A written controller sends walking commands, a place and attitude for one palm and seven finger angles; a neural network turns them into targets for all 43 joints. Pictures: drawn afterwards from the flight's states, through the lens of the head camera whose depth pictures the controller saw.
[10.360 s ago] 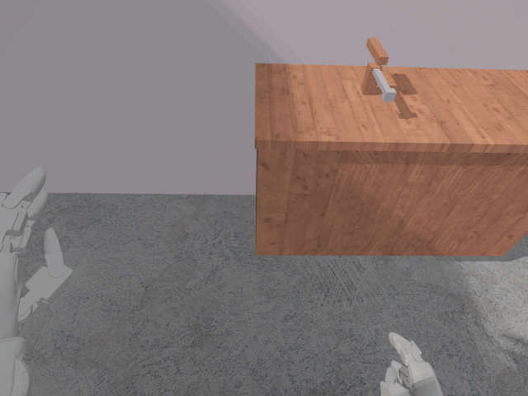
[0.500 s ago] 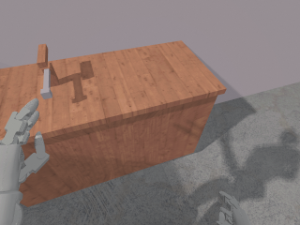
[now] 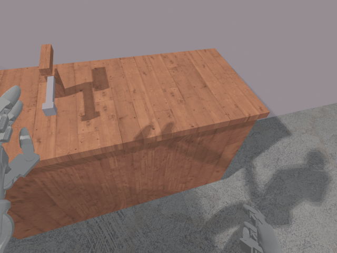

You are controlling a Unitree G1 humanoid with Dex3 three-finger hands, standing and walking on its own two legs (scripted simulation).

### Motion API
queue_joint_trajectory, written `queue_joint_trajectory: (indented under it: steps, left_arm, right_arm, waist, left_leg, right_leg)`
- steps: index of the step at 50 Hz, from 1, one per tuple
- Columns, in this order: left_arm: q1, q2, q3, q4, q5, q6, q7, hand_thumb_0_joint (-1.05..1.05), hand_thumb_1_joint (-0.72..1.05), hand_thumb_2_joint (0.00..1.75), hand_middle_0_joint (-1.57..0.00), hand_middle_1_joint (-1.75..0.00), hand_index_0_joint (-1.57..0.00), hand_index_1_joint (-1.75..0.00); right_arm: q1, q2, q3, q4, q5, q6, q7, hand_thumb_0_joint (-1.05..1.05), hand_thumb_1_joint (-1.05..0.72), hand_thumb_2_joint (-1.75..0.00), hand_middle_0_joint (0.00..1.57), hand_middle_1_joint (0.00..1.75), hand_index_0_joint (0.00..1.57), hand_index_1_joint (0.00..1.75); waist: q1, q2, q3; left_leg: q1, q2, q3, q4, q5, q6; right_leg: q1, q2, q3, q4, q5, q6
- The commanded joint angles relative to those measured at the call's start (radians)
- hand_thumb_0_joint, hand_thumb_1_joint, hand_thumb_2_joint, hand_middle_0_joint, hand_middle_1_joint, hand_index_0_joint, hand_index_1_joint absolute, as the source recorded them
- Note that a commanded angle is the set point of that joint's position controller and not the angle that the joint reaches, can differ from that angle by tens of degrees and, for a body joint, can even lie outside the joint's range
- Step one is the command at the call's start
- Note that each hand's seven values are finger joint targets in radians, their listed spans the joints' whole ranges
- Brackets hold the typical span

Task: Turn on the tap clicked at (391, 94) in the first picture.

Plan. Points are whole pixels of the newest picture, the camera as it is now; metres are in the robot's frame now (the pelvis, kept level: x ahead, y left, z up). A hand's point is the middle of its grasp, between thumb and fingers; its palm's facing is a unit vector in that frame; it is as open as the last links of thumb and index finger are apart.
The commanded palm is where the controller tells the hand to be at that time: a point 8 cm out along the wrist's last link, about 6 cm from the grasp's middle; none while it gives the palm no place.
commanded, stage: shuffle to correct the standing spot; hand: left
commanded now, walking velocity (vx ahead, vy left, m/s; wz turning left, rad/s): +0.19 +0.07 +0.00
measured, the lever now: (49, 109) +0.45 +0.37 +0.05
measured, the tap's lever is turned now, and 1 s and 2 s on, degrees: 0 0 0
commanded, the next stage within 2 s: come to a stop and stand still in 0.64 s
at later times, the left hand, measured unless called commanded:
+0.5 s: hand (17, 116) +0.28 +0.29 +0.21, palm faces +0.37 -0.81 -0.46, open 7.4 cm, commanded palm +0.23 +0.34 +0.19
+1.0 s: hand (16, 83) +0.35 +0.32 +0.22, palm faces +0.40 -0.81 -0.43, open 7.4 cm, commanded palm +0.29 +0.36 +0.19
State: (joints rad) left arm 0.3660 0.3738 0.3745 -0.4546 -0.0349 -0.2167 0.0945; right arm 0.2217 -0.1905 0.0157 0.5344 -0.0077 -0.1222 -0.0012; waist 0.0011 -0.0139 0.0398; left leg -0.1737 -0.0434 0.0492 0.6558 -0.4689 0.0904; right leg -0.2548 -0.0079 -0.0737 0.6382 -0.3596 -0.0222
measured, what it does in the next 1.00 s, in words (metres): walks ahead: left foot, then right foot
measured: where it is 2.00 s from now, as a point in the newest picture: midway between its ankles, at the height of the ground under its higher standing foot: outside the picture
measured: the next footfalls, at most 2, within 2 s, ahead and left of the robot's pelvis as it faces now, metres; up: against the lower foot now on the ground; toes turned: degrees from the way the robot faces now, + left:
left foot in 0.22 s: +0.18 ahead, +0.17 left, +0.00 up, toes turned +1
right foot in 0.52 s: +0.13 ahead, -0.04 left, +0.00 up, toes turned -4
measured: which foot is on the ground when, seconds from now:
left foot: down 0.00-0.04, up 0.06-0.20, down 0.22-0.52, up 0.54-0.78, down 0.80-1.00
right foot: down 0.00-0.22, up 0.24-0.50, down 0.52-0.80, up 0.82-0.98, down 1.00-1.00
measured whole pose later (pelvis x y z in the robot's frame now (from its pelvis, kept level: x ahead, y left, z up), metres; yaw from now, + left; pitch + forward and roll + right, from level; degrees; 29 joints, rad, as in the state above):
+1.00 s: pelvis +0.13 +0.08 +0.01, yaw +0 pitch -2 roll +0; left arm 0.42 0.46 0.44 -0.61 -0.04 -0.23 0.14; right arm 0.16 -0.14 0.02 0.55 -0.01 -0.14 0.00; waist -0.01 -0.05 0.08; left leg -0.28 0.05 0.06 0.56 -0.24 -0.01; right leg -0.28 0.01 -0.05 0.55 -0.26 -0.01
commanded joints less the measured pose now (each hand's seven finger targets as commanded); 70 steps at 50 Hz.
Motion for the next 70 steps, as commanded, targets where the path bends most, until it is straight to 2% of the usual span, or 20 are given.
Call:
queue_joint_trajectory:
  steps: [1, 2, 4, 8, 10, 12, 15, 20, 24, 26, 30, 36, 38, 40, 47, 54, 66, 67, 68, 70]
  left_arm:
    - [-0.027, 0.201, 0.134, -0.320, -0.023, -0.074, 0.027, 0.00, 0.90, 0.90, -0.20, -0.30, -0.20, -0.30]
    - [-0.009, 0.169, 0.119, -0.278, -0.034, -0.091, 0.033, 0.00, 0.90, 0.90, -0.20, -0.30, -0.20, -0.30]
    - [0.014, 0.190, 0.147, -0.304, -0.031, -0.104, 0.042, 0.00, 0.90, 0.90, -0.20, -0.30, -0.20, -0.30]
    - [-0.118, 0.176, 0.111, -0.338, -0.009, -0.091, 0.025, 0.00, 0.90, 0.90, -0.20, -0.30, -0.20, -0.30]
    - [-0.164, 0.172, 0.102, -0.357, 0.001, -0.074, 0.030, 0.00, 0.90, 0.90, -0.20, -0.30, -0.20, -0.30]
    - [-0.183, 0.200, 0.124, -0.384, 0.001, -0.074, 0.041, 0.00, 0.90, 0.90, -0.20, -0.30, -0.20, -0.30]
    - [-0.184, 0.228, 0.175, -0.319, 0.002, -0.081, 0.032, 0.00, 0.90, 0.90, -0.20, -0.30, -0.20, -0.30]
    - [0.020, 0.183, 0.152, -0.390, -0.008, -0.100, 0.013, 0.00, 0.90, 0.90, -0.20, -0.30, -0.20, -0.30]
    - [0.117, 0.197, 0.189, -0.225, -0.009, -0.056, 0.034, 0.00, 0.90, 0.90, -0.20, -0.30, -0.20, -0.30]
    - [0.071, 0.225, 0.202, -0.146, 0.002, -0.031, 0.035, 0.00, 0.90, 0.90, -0.20, -0.30, -0.20, -0.30]
    - [-0.048, 0.152, 0.111, -0.094, 0.004, -0.030, 0.037, 0.00, 0.90, 0.90, -0.20, -0.30, -0.20, -0.30]
    - [-0.180, 0.110, 0.006, -0.218, 0.027, -0.046, 0.065, 0.00, 0.90, 0.90, -0.20, -0.30, -0.20, -0.30]
    - [-0.173, 0.137, 0.030, -0.322, 0.024, -0.065, 0.070, 0.00, 0.90, 0.90, -0.20, -0.30, -0.20, -0.30]
    - [-0.152, 0.192, 0.084, -0.403, 0.028, -0.083, 0.078, 0.00, 0.90, 0.90, -0.20, -0.30, -0.20, -0.30]
    - [0.103, 0.188, 0.155, -0.344, -0.006, -0.062, 0.054, 0.00, 0.90, 0.90, -0.20, -0.30, -0.20, -0.30]
    - [0.083, 0.120, 0.086, -0.100, -0.036, 0.024, 0.037, 0.00, 0.90, 0.90, -0.20, -0.30, -0.20, -0.30]
    - [-0.087, 0.176, 0.067, -0.327, -0.004, 0.007, 0.083, 0.00, 0.90, 0.90, -0.20, -0.30, -0.20, -0.30]
    - [-1.078, 1.045, 0.378, -0.695, 0.037, -0.191, 0.073, 0.00, 0.90, 0.90, -0.20, -0.30, -0.20, -0.30]
    - [-0.566, 0.467, 0.320, -0.168, 0.042, -0.120, 0.063, 0.00, 0.90, 0.90, -0.20, -0.30, -0.20, -0.30]
    - [-0.316, 0.427, 0.271, -0.064, -0.004, -0.071, 0.069, 0.00, 0.90, 0.90, -0.20, -0.30, -0.20, -0.30]
  right_arm:
    - [-0.095, -0.145, -0.074, -0.162, 0.019, -0.052, 0.013, 0.00, -0.90, -0.90, 0.20, 0.30, 0.20, 0.30]
    - [-0.109, -0.157, -0.082, -0.153, 0.027, -0.059, 0.020, 0.00, -0.90, -0.90, 0.20, 0.30, 0.20, 0.30]
    - [-0.081, -0.162, -0.078, -0.122, 0.026, -0.038, 0.024, 0.00, -0.90, -0.90, 0.20, 0.30, 0.20, 0.30]
    - [-0.097, -0.074, -0.036, -0.083, 0.010, -0.004, 0.016, 0.00, -0.90, -0.90, 0.20, 0.30, 0.20, 0.30]
    - [-0.075, -0.118, -0.071, -0.080, 0.021, -0.023, -0.015, 0.00, -0.90, -0.90, 0.20, 0.30, 0.20, 0.30]
    - [-0.102, -0.159, -0.094, -0.134, 0.013, -0.038, -0.030, 0.00, -0.90, -0.90, 0.20, 0.30, 0.20, 0.30]
    - [-0.100, -0.128, -0.085, -0.101, 0.011, -0.046, -0.010, 0.00, -0.90, -0.90, 0.20, 0.30, 0.20, 0.30]
    - [-0.108, -0.125, -0.068, -0.113, 0.014, -0.059, 0.022, 0.00, -0.90, -0.90, 0.20, 0.30, 0.20, 0.30]
    - [-0.088, -0.110, -0.041, -0.113, 0.015, -0.031, -0.007, 0.00, -0.90, -0.90, 0.20, 0.30, 0.20, 0.30]
    - [-0.079, -0.096, -0.047, -0.110, 0.008, -0.003, -0.019, 0.00, -0.90, -0.90, 0.20, 0.30, 0.20, 0.30]
    - [-0.081, -0.120, -0.034, -0.060, 0.014, -0.025, -0.029, 0.00, -0.90, -0.90, 0.20, 0.30, 0.20, 0.30]
    - [-0.111, -0.102, -0.039, -0.058, -0.006, -0.071, -0.049, 0.00, -0.90, -0.90, 0.20, 0.30, 0.20, 0.30]
    - [-0.103, -0.138, -0.072, -0.068, -0.003, -0.086, -0.056, 0.00, -0.90, -0.90, 0.20, 0.30, 0.20, 0.30]
    - [-0.109, -0.147, -0.082, -0.102, 0.003, -0.071, -0.043, 0.00, -0.90, -0.90, 0.20, 0.30, 0.20, 0.30]
    - [-0.102, -0.113, -0.055, -0.102, 0.006, -0.065, 0.001, 0.00, -0.90, -0.90, 0.20, 0.30, 0.20, 0.30]
    - [-0.077, -0.119, -0.050, -0.094, 0.025, -0.050, -0.029, 0.00, -0.90, -0.90, 0.20, 0.30, 0.20, 0.30]
    - [-0.148, -0.125, -0.037, -0.094, 0.011, -0.055, -0.064, 0.00, -0.90, -0.90, 0.20, 0.30, 0.20, 0.30]
    - [-0.013, -0.200, 0.126, -0.213, 0.125, -0.035, -0.144, 0.00, -0.90, -0.90, 0.20, 0.30, 0.20, 0.30]
    - [-0.009, -0.049, 0.002, -0.108, 0.081, -0.087, -0.119, 0.00, -0.90, -0.90, 0.20, 0.30, 0.20, 0.30]
    - [-0.067, -0.184, -0.026, -0.080, 0.020, -0.074, -0.063, 0.00, -0.90, -0.90, 0.20, 0.30, 0.20, 0.30]
  waist:
    - [0.071, -0.207, -0.257]
    - [0.072, -0.246, -0.202]
    - [0.062, -0.072, -0.071]
    - [-0.020, 0.026, -0.079]
    - [-0.036, 0.213, -0.153]
    - [-0.021, 0.484, -0.174]
    - [-0.018, 0.146, -0.143]
    - [0.006, 0.259, -0.176]
    - [0.021, 0.080, -0.177]
    - [0.024, -0.311, -0.091]
    - [0.001, -0.112, -0.014]
    - [0.017, -0.100, -0.106]
    - [0.001, 0.098, -0.162]
    - [0.015, 0.329, -0.195]
    - [0.011, 0.283, -0.183]
    - [-0.008, -0.133, -0.113]
    - [0.032, 0.118, -0.140]
    - [-0.054, 0.312, -0.084]
    - [0.013, 0.088, -0.157]
    - [0.042, -0.022, -0.166]
  left_leg:
    - [-0.464, -0.013, 0.017, 0.594, 0.637, -0.167]
    - [-0.691, -0.038, -0.053, 0.791, -0.022, -0.122]
    - [-0.740, 0.166, -0.335, 0.713, -0.175, -0.069]
    - [-0.022, 0.074, 0.036, 0.094, 0.366, -0.095]
    - [0.207, 0.042, 0.031, -0.048, 0.385, -0.097]
    - [0.112, 0.370, -0.587, -0.318, 0.203, 0.082]
    - [0.037, 0.360, -0.566, -0.296, 0.339, 0.181]
    - [-0.179, 0.272, -0.301, -0.314, 0.138, 0.108]
    - [-0.405, 0.207, -0.174, -0.222, -0.118, 0.011]
    - [-0.591, 0.029, 0.009, 0.333, -0.103, -0.079]
    - [-0.569, 0.111, -0.066, 0.492, 0.100, -0.105]
    - [-0.062, 0.019, 0.122, -0.080, 0.245, -0.074]
    - [0.135, 0.083, -0.019, -0.187, 0.321, -0.040]
    - [0.264, 0.363, -0.442, -0.279, 0.750, 0.113]
    - [0.053, 0.254, -0.112, -0.207, 0.805, -0.036]
    - [-0.063, 0.089, -0.029, -0.116, 0.214, -0.111]
    - [-0.053, 0.119, -0.090, -0.291, 0.293, -0.074]
    - [-0.272, 0.088, -0.130, -0.224, 0.143, -0.021]
    - [-0.152, 0.182, -0.146, -0.190, 0.192, -0.033]
    - [-0.084, 0.087, -0.091, -0.167, 0.225, -0.073]
  right_leg:
    - [0.540, -0.225, 0.345, -0.117, 0.688, -0.262]
    - [0.608, -0.386, 0.538, -0.154, 0.860, -0.357]
    - [0.410, -0.470, 0.502, -0.181, 0.647, -0.272]
    - [-0.143, -0.167, 0.006, -0.180, 0.259, -0.083]
    - [-0.158, -0.083, -0.029, 0.120, 0.113, -0.040]
    - [-0.258, 0.074, 0.071, 0.655, -0.291, 0.008]
    - [-0.335, -0.019, 0.126, 0.676, -0.183, 0.015]
    - [-0.097, -0.028, 0.055, 0.285, -0.068, 0.006]
    - [0.256, 0.014, 0.000, -0.113, -0.052, -0.009]
    - [0.193, -0.308, 0.580, -0.457, -0.440, -0.173]
    - [0.105, -0.300, 0.432, -0.404, -0.061, -0.196]
    - [0.026, -0.148, 0.107, -0.262, 0.127, -0.106]
    - [-0.041, -0.100, 0.071, -0.013, 0.174, -0.053]
    - [-0.262, 0.023, 0.051, 0.326, -0.157, 0.011]
    - [0.006, 0.021, 0.014, -0.117, 0.084, 0.005]
    - [0.026, -0.120, 0.242, -0.355, 0.318, -0.045]
    - [0.128, -0.063, 0.160, -0.323, 0.179, 0.002]
    - [0.115, -0.026, 0.136, -0.244, 0.117, 0.103]
    - [0.012, -0.112, 0.118, -0.224, -0.028, 0.032]
    - [0.012, -0.088, 0.154, -0.317, 0.091, -0.019]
